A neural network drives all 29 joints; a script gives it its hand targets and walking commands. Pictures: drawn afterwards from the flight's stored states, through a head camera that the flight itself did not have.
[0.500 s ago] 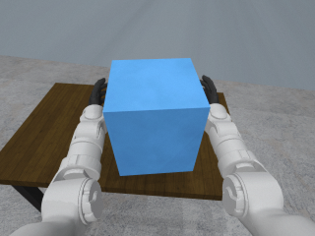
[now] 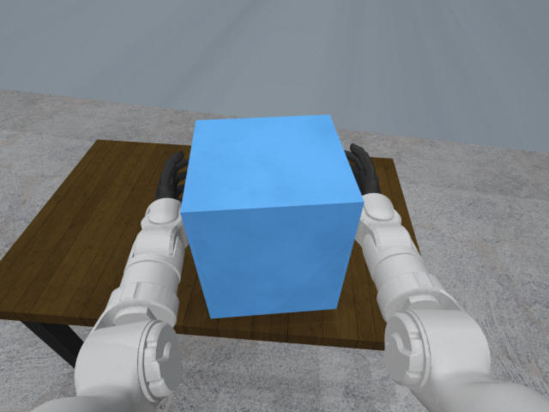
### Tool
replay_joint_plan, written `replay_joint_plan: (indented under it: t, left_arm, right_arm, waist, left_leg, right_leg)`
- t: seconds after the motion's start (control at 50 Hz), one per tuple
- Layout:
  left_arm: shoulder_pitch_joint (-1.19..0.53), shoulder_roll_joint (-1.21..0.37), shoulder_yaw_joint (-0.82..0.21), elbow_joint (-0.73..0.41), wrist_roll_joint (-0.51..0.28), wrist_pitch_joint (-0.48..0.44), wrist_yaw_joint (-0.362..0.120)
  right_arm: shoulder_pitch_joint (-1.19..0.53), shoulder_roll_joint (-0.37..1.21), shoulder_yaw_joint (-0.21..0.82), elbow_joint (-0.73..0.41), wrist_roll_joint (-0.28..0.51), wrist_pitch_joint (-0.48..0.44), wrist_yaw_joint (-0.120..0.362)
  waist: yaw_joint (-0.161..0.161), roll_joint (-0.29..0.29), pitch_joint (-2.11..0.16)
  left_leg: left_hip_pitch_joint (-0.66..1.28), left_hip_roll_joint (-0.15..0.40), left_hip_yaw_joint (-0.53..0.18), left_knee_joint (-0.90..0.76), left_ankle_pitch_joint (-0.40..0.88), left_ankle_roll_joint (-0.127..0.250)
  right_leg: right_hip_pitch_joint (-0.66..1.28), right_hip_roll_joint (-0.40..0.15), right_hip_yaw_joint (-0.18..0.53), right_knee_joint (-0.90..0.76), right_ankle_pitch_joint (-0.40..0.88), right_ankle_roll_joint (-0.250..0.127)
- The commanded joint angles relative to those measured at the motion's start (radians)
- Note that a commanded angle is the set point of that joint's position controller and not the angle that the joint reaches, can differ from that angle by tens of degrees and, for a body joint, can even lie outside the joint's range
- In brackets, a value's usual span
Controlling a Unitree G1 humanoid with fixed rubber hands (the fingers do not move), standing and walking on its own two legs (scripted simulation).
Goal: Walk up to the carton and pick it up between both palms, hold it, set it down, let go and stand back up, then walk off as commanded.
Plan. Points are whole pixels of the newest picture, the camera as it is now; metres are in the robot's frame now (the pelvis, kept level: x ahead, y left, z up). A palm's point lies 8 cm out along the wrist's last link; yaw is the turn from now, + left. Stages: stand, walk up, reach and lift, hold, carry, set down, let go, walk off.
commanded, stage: set down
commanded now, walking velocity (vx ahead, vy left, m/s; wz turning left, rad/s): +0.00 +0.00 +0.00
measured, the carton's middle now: (269, 218) +0.39 +0.02 +0.08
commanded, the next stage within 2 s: none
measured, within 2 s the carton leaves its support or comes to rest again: rests again in 1.00 s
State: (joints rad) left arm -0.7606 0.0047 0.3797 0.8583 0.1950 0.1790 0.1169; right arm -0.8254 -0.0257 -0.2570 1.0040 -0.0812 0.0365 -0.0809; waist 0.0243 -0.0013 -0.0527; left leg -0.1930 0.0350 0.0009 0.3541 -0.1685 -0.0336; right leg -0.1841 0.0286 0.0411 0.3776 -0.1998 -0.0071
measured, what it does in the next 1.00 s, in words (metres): stands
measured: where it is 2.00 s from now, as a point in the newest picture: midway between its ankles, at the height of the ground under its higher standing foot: outside the picture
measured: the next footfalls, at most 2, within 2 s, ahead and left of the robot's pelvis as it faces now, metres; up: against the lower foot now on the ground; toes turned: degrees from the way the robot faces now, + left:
none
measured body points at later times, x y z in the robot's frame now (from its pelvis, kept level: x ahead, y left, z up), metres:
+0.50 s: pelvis +0.00 +0.00 +0.00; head -0.01 +0.00 +0.45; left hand +0.40 +0.18 +0.09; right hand +0.42 -0.13 +0.11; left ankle +0.01 +0.14 -0.75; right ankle +0.00 -0.11 -0.75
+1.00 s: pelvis +0.01 +0.00 +0.00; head +0.01 +0.00 +0.45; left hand +0.40 +0.18 +0.07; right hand +0.41 -0.13 +0.08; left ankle +0.01 +0.14 -0.75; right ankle +0.00 -0.11 -0.75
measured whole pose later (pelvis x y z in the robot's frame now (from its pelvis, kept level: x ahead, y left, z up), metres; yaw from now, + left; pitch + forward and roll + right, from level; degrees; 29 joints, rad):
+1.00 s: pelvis +0.01 +0.00 +0.00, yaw +0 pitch +1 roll +0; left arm -0.67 -0.02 0.41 0.91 0.22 0.00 0.10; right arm -0.73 0.03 -0.35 1.00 -0.24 -0.11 -0.05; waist 0.03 0.00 -0.02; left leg -0.19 0.04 0.00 0.35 -0.18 -0.03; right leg -0.19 0.03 0.04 0.38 -0.21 -0.01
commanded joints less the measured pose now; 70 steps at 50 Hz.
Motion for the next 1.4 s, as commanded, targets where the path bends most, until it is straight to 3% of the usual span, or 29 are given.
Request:
replay_joint_plan:
  t: [0.0,0.02,0.08,0.1,0.12,0.16,0.18,0.22,0.3,0.38,0.4,0.42,0.52,0.58,0.68,0.72,0.78,0.84,0.92,0.96,0.98,1.06,1.1,1.16,1.22,1.24,1.26,1.28,1.38]
  left_arm:
    - [-0.665,-0.683,-0.318,-0.219,0.022,-0.104,-0.126]
    - [-0.690,-0.678,-0.314,-0.225,0.017,-0.116,-0.120]
    - [-0.681,-0.681,-0.343,-0.237,0.024,-0.129,-0.121]
    - [-0.644,-0.649,-0.294,-0.194,0.046,-0.123,-0.128]
    - [-0.643,-0.657,-0.292,-0.186,0.046,-0.126,-0.127]
    - [-0.619,-0.671,-0.301,-0.197,0.045,-0.121,-0.126]
    - [-0.606,-0.644,-0.267,-0.166,0.061,-0.120,-0.129]
    - [-0.602,-0.631,-0.264,-0.145,0.056,-0.131,-0.138]
    - [-0.631,-0.640,-0.262,-0.180,0.062,-0.154,-0.129]
    - [-0.595,-0.613,-0.240,-0.138,0.077,-0.148,-0.147]
    - [-0.564,-0.610,-0.208,-0.159,0.099,-0.152,-0.143]
    - [-0.598,-0.613,-0.216,-0.151,0.085,-0.158,-0.144]
    - [-0.577,-0.614,-0.216,-0.112,0.098,-0.165,-0.144]
    - [-0.595,-0.628,-0.234,-0.178,0.103,-0.197,-0.131]
    - [-0.538,-0.612,-0.210,-0.101,0.114,-0.195,-0.143]
    - [-0.523,-0.636,-0.229,-0.126,0.109,-0.207,-0.136]
    - [-0.533,-0.640,-0.246,-0.143,0.105,-0.222,-0.142]
    - [-0.507,-0.616,-0.220,-0.124,0.125,-0.237,-0.142]
    - [-0.500,-0.617,-0.221,-0.118,0.121,-0.248,-0.149]
    - [-0.521,-0.623,-0.228,-0.130,0.119,-0.262,-0.143]
    - [-0.509,-0.624,-0.224,-0.126,0.127,-0.264,-0.143]
    - [-0.481,-0.626,-0.222,-0.099,0.126,-0.273,-0.151]
    - [-0.483,-0.619,-0.214,-0.109,0.130,-0.291,-0.148]
    - [-0.475,-0.616,-0.213,-0.086,0.126,-0.292,-0.153]
    - [-0.436,-0.609,-0.190,-0.046,0.153,-0.292,-0.153]
    - [-0.454,-0.611,-0.188,-0.044,0.148,-0.295,-0.156]
    - [-0.468,-0.552,-0.170,-0.062,0.147,-0.304,-0.148]
    - [-0.426,-0.604,-0.160,-0.054,0.168,-0.301,-0.156]
    - [-0.448,-0.544,-0.138,-0.063,0.180,-0.297,-0.143]
  right_arm:
    - [-0.589,0.590,0.153,-0.092,-0.044,-0.112,0.179]
    - [-0.593,0.597,0.161,-0.097,-0.034,-0.122,0.180]
    - [-0.580,0.600,0.164,-0.116,-0.053,-0.136,0.176]
    - [-0.561,0.597,0.160,-0.091,-0.052,-0.130,0.176]
    - [-0.568,0.593,0.129,-0.080,-0.059,-0.128,0.179]
    - [-0.569,0.589,0.142,-0.103,-0.077,-0.139,0.179]
    - [-0.578,0.585,0.154,-0.107,-0.067,-0.140,0.181]
    - [-0.575,0.591,0.148,-0.128,-0.070,-0.144,0.179]
    - [-0.546,0.604,0.137,-0.088,-0.089,-0.151,0.186]
    - [-0.492,0.581,0.084,-0.050,-0.125,-0.141,0.181]
    - [-0.490,0.594,0.115,-0.060,-0.132,-0.150,0.190]
    - [-0.503,0.596,0.091,-0.050,-0.131,-0.149,0.193]
    - [-0.490,0.583,0.055,-0.062,-0.176,-0.168,0.196]
    - [-0.476,0.607,0.086,-0.064,-0.175,-0.189,0.202]
    - [-0.483,0.607,0.087,-0.083,-0.183,-0.203,0.193]
    - [-0.480,0.598,0.107,-0.103,-0.163,-0.221,0.202]
    - [-0.446,0.615,0.099,-0.106,-0.196,-0.227,0.191]
    - [-0.434,0.636,0.121,-0.079,-0.183,-0.236,0.191]
    - [-0.408,0.617,0.094,-0.077,-0.208,-0.239,0.189]
    - [-0.422,0.622,0.100,-0.080,-0.210,-0.254,0.197]
    - [-0.394,0.617,0.091,-0.057,-0.223,-0.253,0.194]
    - [-0.381,0.624,0.080,-0.079,-0.229,-0.258,0.190]
    - [-0.389,0.649,0.093,-0.081,-0.224,-0.265,0.196]
    - [-0.377,0.626,0.087,-0.076,-0.233,-0.269,0.188]
    - [-0.381,0.603,0.059,-0.066,-0.252,-0.278,0.192]
    - [-0.353,0.611,0.023,-0.031,-0.272,-0.269,0.191]
    - [-0.343,0.547,0.025,-0.041,-0.256,-0.272,0.192]
    - [-0.344,0.610,0.040,-0.046,-0.270,-0.266,0.195]
    - [-0.341,0.529,-0.024,-0.048,-0.286,-0.272,0.192]
  waist:
    - [0.002,0.009,-0.527]
    - [0.017,0.027,-0.555]
    - [0.002,0.028,-0.555]
    - [0.019,0.009,-0.480]
    - [0.007,0.008,-0.479]
    - [0.019,-0.004,-0.466]
    - [0.049,-0.003,-0.444]
    - [0.028,-0.022,-0.488]
    - [0.037,-0.005,-0.484]
    - [-0.002,-0.013,-0.402]
    - [0.044,-0.027,-0.410]
    - [0.026,-0.009,-0.405]
    - [0.013,-0.012,-0.412]
    - [0.021,0.012,-0.485]
    - [0.021,-0.037,-0.427]
    - [0.033,0.000,-0.450]
    - [0.011,-0.019,-0.489]
    - [0.039,-0.038,-0.450]
    - [0.015,-0.024,-0.443]
    - [0.032,-0.011,-0.459]
    - [0.010,-0.017,-0.428]
    - [0.001,-0.031,-0.413]
    - [0.036,-0.013,-0.440]
    - [0.012,-0.023,-0.402]
    - [0.020,-0.009,-0.365]
    - [0.005,-0.037,-0.358]
    - [0.019,-0.026,-0.403]
    - [0.032,-0.035,-0.321]
    - [0.012,-0.009,-0.325]
  left_leg:
    - [0.238,-0.023,0.064,-0.027,0.375,-0.028]
    - [0.234,-0.020,0.069,-0.007,0.392,-0.026]
    - [0.220,-0.025,0.065,-0.008,0.418,-0.035]
    - [0.195,-0.026,0.079,-0.013,0.378,-0.022]
    - [0.182,-0.029,0.075,-0.035,0.321,-0.020]
    - [0.178,-0.021,0.071,-0.038,0.348,-0.023]
    - [0.168,-0.021,0.078,-0.042,0.325,-0.017]
    - [0.153,-0.027,0.086,-0.048,0.303,-0.008]
    - [0.151,-0.023,0.082,-0.044,0.314,-0.012]
    - [0.131,-0.029,0.082,-0.055,0.288,-0.012]
    - [0.133,-0.026,0.096,-0.057,0.307,-0.008]
    - [0.138,-0.030,0.096,-0.062,0.264,-0.008]
    - [0.113,-0.025,0.095,-0.050,0.273,-0.011]
    - [0.138,-0.023,0.096,-0.042,0.310,-0.017]
    - [0.097,-0.027,0.104,-0.039,0.313,-0.009]
    - [0.127,-0.023,0.093,-0.028,0.363,-0.022]
    - [0.120,-0.025,0.095,-0.015,0.381,-0.021]
    - [0.067,-0.028,0.108,-0.031,0.324,-0.004]
    - [0.063,-0.029,0.102,-0.031,0.310,-0.007]
    - [0.083,-0.018,0.106,-0.028,0.320,-0.012]
    - [0.082,-0.022,0.100,-0.025,0.335,-0.013]
    - [0.065,-0.024,0.099,-0.030,0.292,-0.009]
    - [0.056,-0.027,0.111,-0.026,0.280,-0.005]
    - [0.031,-0.029,0.101,-0.029,0.292,-0.007]
    - [0.045,-0.025,0.103,-0.029,0.306,-0.019]
    - [0.040,-0.028,0.112,-0.031,0.265,-0.008]
    - [0.040,-0.028,0.114,-0.031,0.280,-0.013]
    - [0.037,-0.031,0.111,-0.039,0.253,0.000]
    - [0.060,-0.032,0.115,-0.053,0.238,-0.011]
  right_leg:
    - [0.088,0.029,-0.100,-0.102,0.283,0.029]
    - [0.083,0.029,-0.094,-0.093,0.308,0.028]
    - [0.102,0.026,-0.093,-0.088,0.337,0.030]
    - [0.133,0.018,-0.092,-0.094,0.322,0.034]
    - [0.122,0.020,-0.089,-0.101,0.275,0.028]
    - [0.123,0.024,-0.101,-0.088,0.298,0.032]
    - [0.143,0.020,-0.092,-0.092,0.276,0.035]
    - [0.142,0.013,-0.088,-0.092,0.308,0.042]
    - [0.130,0.016,-0.088,-0.084,0.291,0.039]
    - [0.143,0.011,-0.092,-0.082,0.296,0.042]
    - [0.154,0.011,-0.095,-0.084,0.292,0.039]
    - [0.143,0.010,-0.092,-0.094,0.260,0.040]
    - [0.116,0.010,-0.102,-0.092,0.242,0.036]
    - [0.122,0.007,-0.105,-0.077,0.273,0.034]
    - [0.164,0.008,-0.104,-0.063,0.339,0.043]
    - [0.133,0.010,-0.107,-0.067,0.314,0.036]
    - [0.137,0.009,-0.101,-0.067,0.342,0.029]
    - [0.178,-0.002,-0.088,-0.061,0.358,0.037]
    - [0.174,-0.004,-0.095,-0.056,0.360,0.034]
    - [0.136,0.003,-0.111,-0.055,0.311,0.029]
    - [0.139,0.005,-0.111,-0.054,0.325,0.028]
    - [0.158,-0.001,-0.105,-0.062,0.307,0.026]
    - [0.150,-0.006,-0.093,-0.064,0.289,0.025]
    - [0.159,-0.001,-0.102,-0.057,0.305,0.029]
    - [0.128,-0.001,-0.115,-0.057,0.270,0.030]
    - [0.127,0.000,-0.112,-0.067,0.240,0.029]
    - [0.134,0.005,-0.108,-0.054,0.263,0.028]
    - [0.140,-0.004,-0.100,-0.071,0.235,0.027]
    - [0.097,0.003,-0.115,-0.072,0.181,0.026]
